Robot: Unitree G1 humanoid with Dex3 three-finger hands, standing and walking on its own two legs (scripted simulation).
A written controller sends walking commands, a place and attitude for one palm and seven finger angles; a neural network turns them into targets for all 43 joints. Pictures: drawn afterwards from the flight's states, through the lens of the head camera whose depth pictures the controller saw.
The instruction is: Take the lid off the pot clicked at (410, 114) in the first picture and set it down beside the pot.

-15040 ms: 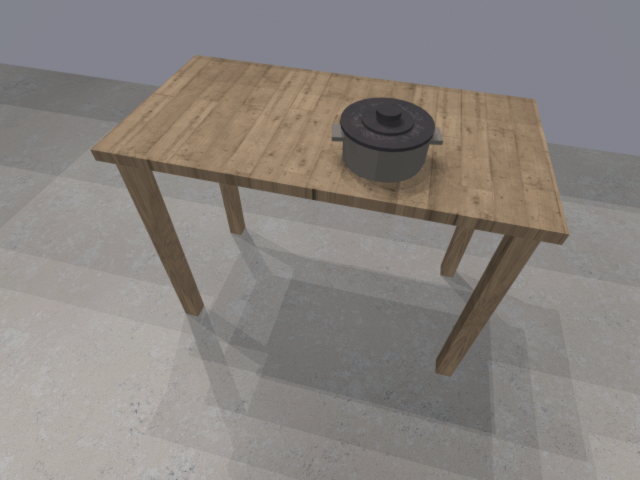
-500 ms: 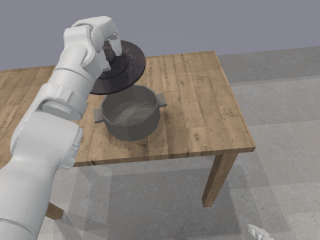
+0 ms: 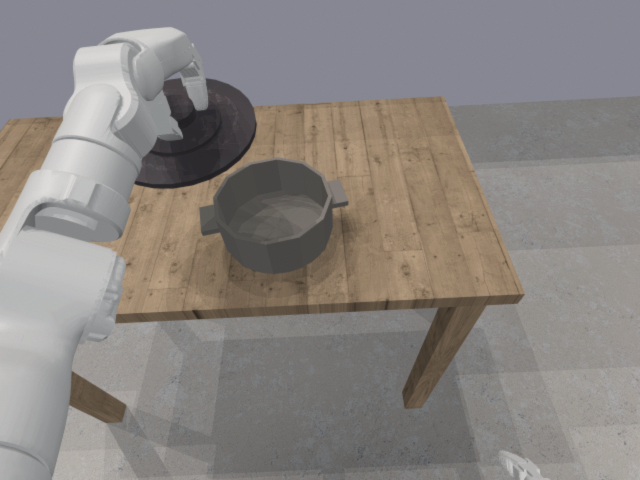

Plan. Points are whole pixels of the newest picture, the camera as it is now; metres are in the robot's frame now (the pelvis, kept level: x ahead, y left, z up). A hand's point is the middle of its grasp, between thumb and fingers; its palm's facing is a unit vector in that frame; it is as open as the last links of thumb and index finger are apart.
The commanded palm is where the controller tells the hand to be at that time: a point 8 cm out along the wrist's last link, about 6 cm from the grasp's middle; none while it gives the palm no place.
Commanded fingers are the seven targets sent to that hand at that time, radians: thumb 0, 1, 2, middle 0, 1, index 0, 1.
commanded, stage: move the lid sideways beside the pot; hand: left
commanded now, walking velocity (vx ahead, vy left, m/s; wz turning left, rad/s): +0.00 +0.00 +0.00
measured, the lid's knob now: (173, 112) +0.51 +0.17 +0.20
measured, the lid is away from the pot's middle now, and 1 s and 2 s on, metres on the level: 0.10 0.22 0.23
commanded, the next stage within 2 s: lower the lid onto the table in 1.26 s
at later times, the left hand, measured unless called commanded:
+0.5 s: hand (120, 109) +0.49 +0.22 +0.22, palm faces -0.29 -0.07 -0.95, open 8.1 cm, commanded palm +0.49 +0.23 +0.30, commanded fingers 0.00 0.49 1.08 -0.86 -1.06 -0.89 -1.07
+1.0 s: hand (67, 121) +0.47 +0.27 +0.22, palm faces -0.32 -0.05 -0.95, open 8.1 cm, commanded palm +0.48 +0.28 +0.30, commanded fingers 0.00 0.49 1.08 -0.86 -1.06 -0.89 -1.07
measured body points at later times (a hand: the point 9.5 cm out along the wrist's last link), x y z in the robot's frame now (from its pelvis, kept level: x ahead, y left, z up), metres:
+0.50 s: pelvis +0.00 +0.00 +0.00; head +0.05 -0.01 +0.45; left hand +0.50 +0.22 +0.27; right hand +0.06 -0.27 -0.13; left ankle +0.02 +0.10 -0.74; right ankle -0.04 -0.14 -0.74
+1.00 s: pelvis +0.00 +0.00 +0.00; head +0.06 -0.01 +0.45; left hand +0.49 +0.27 +0.27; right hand +0.08 -0.27 -0.13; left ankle +0.02 +0.10 -0.74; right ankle -0.04 -0.14 -0.74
